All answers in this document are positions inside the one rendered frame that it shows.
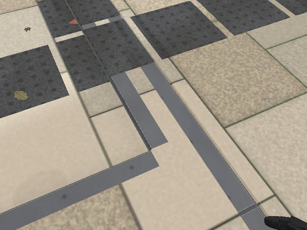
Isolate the robot right hand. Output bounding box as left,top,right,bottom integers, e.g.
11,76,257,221
264,216,307,230

